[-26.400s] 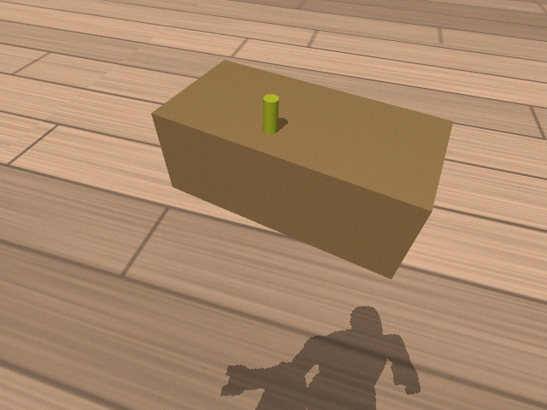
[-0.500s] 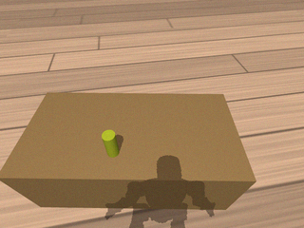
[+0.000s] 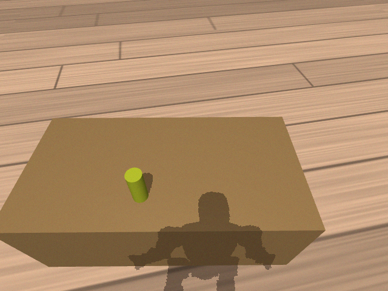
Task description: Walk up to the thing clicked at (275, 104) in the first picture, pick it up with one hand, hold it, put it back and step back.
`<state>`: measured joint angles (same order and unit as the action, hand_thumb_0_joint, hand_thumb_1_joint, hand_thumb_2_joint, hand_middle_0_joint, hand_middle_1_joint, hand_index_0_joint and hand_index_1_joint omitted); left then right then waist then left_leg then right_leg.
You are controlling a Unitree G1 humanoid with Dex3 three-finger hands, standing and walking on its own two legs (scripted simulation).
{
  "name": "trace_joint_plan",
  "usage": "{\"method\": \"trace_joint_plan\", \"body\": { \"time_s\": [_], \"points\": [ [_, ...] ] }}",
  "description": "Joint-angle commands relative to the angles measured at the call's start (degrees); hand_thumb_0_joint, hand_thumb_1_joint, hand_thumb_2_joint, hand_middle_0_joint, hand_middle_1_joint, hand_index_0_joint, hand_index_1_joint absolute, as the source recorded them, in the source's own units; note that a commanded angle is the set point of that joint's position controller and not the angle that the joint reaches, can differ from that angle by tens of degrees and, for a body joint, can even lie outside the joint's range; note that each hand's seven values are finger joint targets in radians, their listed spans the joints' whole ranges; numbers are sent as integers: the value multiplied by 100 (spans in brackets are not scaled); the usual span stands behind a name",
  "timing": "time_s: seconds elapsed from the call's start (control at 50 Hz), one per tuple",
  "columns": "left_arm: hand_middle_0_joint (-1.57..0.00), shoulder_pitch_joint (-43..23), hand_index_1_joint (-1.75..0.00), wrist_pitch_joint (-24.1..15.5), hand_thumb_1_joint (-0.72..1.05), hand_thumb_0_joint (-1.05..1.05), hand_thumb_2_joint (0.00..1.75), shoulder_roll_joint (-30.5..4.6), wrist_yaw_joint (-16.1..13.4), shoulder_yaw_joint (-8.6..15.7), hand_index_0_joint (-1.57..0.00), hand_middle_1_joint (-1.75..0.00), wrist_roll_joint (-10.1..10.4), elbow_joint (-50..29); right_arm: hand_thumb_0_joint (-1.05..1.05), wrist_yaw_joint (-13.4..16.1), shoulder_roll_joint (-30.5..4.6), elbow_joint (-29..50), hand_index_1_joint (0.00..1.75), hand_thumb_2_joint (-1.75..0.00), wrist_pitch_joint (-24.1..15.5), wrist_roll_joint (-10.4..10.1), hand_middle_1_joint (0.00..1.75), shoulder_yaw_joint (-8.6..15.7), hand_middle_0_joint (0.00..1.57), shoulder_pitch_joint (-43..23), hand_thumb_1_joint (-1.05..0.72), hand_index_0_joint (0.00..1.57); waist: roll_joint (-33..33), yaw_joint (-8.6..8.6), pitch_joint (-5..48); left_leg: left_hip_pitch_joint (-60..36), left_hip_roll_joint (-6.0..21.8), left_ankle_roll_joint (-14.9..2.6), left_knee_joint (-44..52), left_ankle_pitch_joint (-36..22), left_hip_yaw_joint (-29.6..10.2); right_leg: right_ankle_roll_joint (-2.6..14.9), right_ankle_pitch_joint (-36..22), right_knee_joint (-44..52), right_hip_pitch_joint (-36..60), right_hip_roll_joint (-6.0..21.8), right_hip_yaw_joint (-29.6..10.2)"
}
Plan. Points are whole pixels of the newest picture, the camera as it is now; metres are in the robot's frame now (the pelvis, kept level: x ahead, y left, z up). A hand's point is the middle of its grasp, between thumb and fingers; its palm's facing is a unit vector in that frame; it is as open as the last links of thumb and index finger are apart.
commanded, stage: stand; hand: left
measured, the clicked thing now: (137, 186) +0.49 +0.20 -0.26
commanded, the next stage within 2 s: step back in 0.84 s
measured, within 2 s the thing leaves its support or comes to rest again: neither
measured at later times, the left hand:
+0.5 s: hand out of the picture +0.08 +0.25 -0.15, palm faces -0.02 -0.94 -0.34, open 7.4 cm
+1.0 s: hand out of the picture +0.08 +0.27 -0.16, palm faces -0.01 -0.93 -0.37, open 7.4 cm
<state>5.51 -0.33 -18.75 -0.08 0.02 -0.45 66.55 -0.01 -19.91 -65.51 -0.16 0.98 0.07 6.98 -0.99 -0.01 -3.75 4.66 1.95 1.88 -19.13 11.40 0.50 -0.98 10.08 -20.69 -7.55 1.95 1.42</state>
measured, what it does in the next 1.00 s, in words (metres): stands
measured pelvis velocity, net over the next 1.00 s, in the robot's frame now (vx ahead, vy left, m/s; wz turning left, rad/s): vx -0.02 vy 0.00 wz -0.02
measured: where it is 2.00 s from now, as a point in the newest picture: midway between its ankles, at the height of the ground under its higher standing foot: outside the picture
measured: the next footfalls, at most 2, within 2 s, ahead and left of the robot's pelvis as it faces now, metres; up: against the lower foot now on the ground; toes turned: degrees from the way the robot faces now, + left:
right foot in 1.52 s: -0.10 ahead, -0.09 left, +0.00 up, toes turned -3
left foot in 1.92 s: -0.19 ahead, +0.14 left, +0.00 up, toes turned -3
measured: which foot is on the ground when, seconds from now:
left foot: down 0.00-1.00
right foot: down 0.00-1.00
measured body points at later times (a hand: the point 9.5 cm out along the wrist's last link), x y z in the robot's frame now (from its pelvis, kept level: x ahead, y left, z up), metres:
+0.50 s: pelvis +0.01 +0.00 +0.00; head +0.02 -0.01 +0.45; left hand +0.08 +0.30 -0.13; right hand +0.07 -0.30 -0.14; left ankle -0.01 +0.14 -0.75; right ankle +0.02 -0.13 -0.75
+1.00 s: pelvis -0.02 +0.00 -0.01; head +0.03 +0.00 +0.44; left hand +0.08 +0.31 -0.13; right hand +0.06 -0.31 -0.14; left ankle -0.01 +0.14 -0.74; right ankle +0.02 -0.13 -0.75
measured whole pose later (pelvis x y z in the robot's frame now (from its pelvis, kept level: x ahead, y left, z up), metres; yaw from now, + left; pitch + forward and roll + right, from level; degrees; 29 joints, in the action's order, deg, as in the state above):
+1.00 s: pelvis -0.02 +0.00 -0.01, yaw -1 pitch -2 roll +0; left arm 4.5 1.2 -20.9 -0.2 2.7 0.3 59.3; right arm -0.6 -21.9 -60.3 1.8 -0.2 2.0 4.6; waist -0.9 0.2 -7.7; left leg 13.2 2.6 0.3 -31.1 15.0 0.7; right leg -0.3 11.7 -27.9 -14.3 1.2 0.6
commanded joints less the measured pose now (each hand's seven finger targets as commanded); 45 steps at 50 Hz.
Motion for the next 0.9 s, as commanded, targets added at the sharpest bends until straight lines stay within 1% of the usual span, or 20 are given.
{"method": "trace_joint_plan", "body": {
  "time_s": [0.0, 0.04, 0.12, 0.16, 0.24, 0.28, 0.38, 0.48, 0.52, 0.6, 0.64, 0.66, 0.7, 0.76, 0.78, 0.8, 0.82, 0.84, 0.86, 0.88],
  "points": [
    [-20, -130, -30, -121, 90, 0, 90, -1231, -76, 242, -20, -30, -15, -282, 0, 89, -1147, 268, 30, -90, -124, -10, 30, 222, 20, -172, -90, 20, 82, -10, 452, 121, 560, -210, 371, -779, -394, 170, -886, 297, 250, 562, -489],
    [-20, -171, -30, -131, 90, 0, 90, -1247, -76, 253, -20, -30, -11, -301, 0, 88, -1154, 274, 30, -90, -128, -13, 30, 223, 20, -149, -90, 20, 113, 6, 473, 99, 560, -216, 346, -894, -371, 155, -1047, 289, 271, 561, -496],
    [-20, -176, -30, -127, 90, 0, 90, -1238, -73, 253, -20, -30, -8, -302, 0, 89, -1133, 275, 30, -90, -113, -14, 30, 218, 20, -196, -90, 20, 147, -1, 402, 70, 561, -211, 355, -777, -364, 141, -962, 346, 205, 555, -488],
    [-20, -209, -30, -127, 90, 0, 90, -1272, -72, 272, -20, -30, -14, -326, 0, 93, -1141, 300, 30, -90, -118, -5, 30, 224, 20, -209, -90, 20, 140, 12, 443, 51, 565, -207, 368, -836, -350, 163, -1069, 324, 229, 570, -507],
    [-20, -224, -30, -134, 90, 0, 90, -1266, -73, 264, -20, -30, -12, -353, 0, 81, -1134, 302, 30, -90, -115, -7, 30, 226, 20, -197, -90, 20, 138, 7, 437, 65, 572, -181, 367, -822, -350, 149, -917, 364, 227, 556, -489],
    [-20, -223, -30, -135, 90, 0, 90, -1264, -75, 265, -20, -30, -24, -370, 0, 85, -1163, 319, 30, -90, -115, -9, 30, 245, 20, -231, -90, 20, 103, 14, 534, -15, 593, -188, 326, -905, -349, 165, -1074, 335, 253, 578, -495],
    [-20, -218, -30, -138, 90, 0, 90, -1290, -70, 269, -20, -30, -15, -389, 0, 83, -1165, 324, 30, -90, -115, 1, 30, 243, 20, -208, -90, 20, 82, 26, 517, 23, 592, -192, 353, -855, -329, 184, -1097, 326, 287, 590, -521],
    [-20, -198, -30, -134, 90, 0, 90, -1276, -66, 259, -20, -30, -13, -402, 0, 77, -1165, 324, 30, -90, -120, -7, 30, 235, 20, -248, -90, 20, 83, -1, 476, 0, 599, -191, 376, -849, -342, 165, -1000, 351, 211, 552, -503],
    [-20, -195, -30, -135, 90, 0, 90, -1288, -69, 260, -20, -30, -19, -403, 0, 77, -1170, 309, 30, -90, -111, -9, 30, 253, 20, -204, -90, 20, 158, 21, 451, -23, 600, -185, 374, -758, -335, 176, -863, 375, 172, 546, -509],
    [-20, -179, -30, -136, 90, 0, 90, -1298, -64, 264, -20, -30, -12, -434, 0, 70, -1166, 331, 30, -90, -108, 0, 30, 253, 20, -208, -90, 20, 82, 16, 462, 83, 578, -200, 396, -645, -303, 198, -941, 378, 248, 573, -553],
    [-20, -166, -30, -136, 90, 0, 90, -1294, -60, 267, -20, -30, -6, -428, 0, 70, -1185, 343, 30, -90, -122, -9, 30, 254, 20, -219, -90, 20, 57, 12, 479, 42, 593, -209, 403, -694, -320, 197, -984, 357, 246, 564, -545],
    [-20, -178, -30, -141, 90, 0, 90, -1308, -60, 265, -20, -30, -10, -439, 0, 67, -1155, 353, 30, -90, -125, -11, 30, 247, 20, -228, -90, 20, 97, 8, 475, 19, 598, -197, 421, -757, -327, 199, -968, 338, 211, 557, -528],
    [-20, -164, -30, -131, 90, 0, 90, -1310, -60, 268, -20, -30, -11, -443, 0, 71, -1168, 352, 30, -90, -120, -11, 30, 255, 20, -226, -90, 20, 113, 0, 419, 21, 596, -186, 432, -675, -329, 199, -846, 352, 147, 538, -518],
    [-20, -166, -30, -127, 90, 0, 90, -1302, -55, 264, -20, -30, -7, -450, 0, 67, -1160, 338, 30, -90, -115, -6, 30, 247, 20, -192, -90, 20, 124, 15, 387, 52, 576, -199, 434, -573, -305, 198, -833, 399, 132, 537, -556],
    [-20, -137, -30, -137, 90, 0, 90, -1309, -57, 256, -20, -30, -12, -455, 0, 59, -1180, 358, 30, -90, -122, -14, 30, 262, 20, -193, -90, 20, 92, 14, 465, -16, 604, -196, 421, -636, -327, 203, -818, 373, 147, 549, -537],
    [-20, -137, -30, -142, 90, 0, 90, -1283, -55, 250, -20, -30, -9, -453, 0, 55, -1174, 353, 30, -90, -117, -16, 30, 253, 20, -211, -90, 20, 89, 16, 452, 0, 600, -219, 395, -607, -317, 197, -861, 379, 151, 555, -563],
    [-20, -115, -30, -74, 90, 0, 90, -1730, -72, 532, -20, -30, 81, -633, 0, 37, -1439, 450, 30, -90, -15, -52, 30, 369, 20, -381, -90, 20, 203, -46, -118, 430, 484, -349, -213, -1290, -356, 192, -1807, -70, -343, 468, -690],
    [-20, -68, -30, -49, 90, 0, 90, -1734, -96, 555, -20, -30, 95, -715, 0, 39, -1349, 541, 30, -90, 23, -97, 30, 376, 20, -276, -90, 20, 249, 2, 44, 438, 456, -364, -429, -1451, -262, 284, -2048, -183, -290, 505, -651],
    [-20, -25, -30, -42, 90, 0, 90, -1690, -106, 574, -20, -30, 91, -809, 0, 38, -1320, 571, 30, -90, 38, -124, 30, 386, 20, -157, -90, 20, 248, 29, 365, 387, 431, -373, -640, -1547, -221, 393, -2255, -282, -136, 557, -673],
    [-20, -50, -30, -23, 90, 0, 90, -1694, -109, 588, -20, -30, 90, -918, 0, 31, -1334, 644, 30, -90, 61, -123, 30, 412, 20, -129, -90, 20, 302, 45, 545, 379, 356, -400, -859, -1490, -156, 497, -2277, -350, -178, 619, -765]
  ]
}}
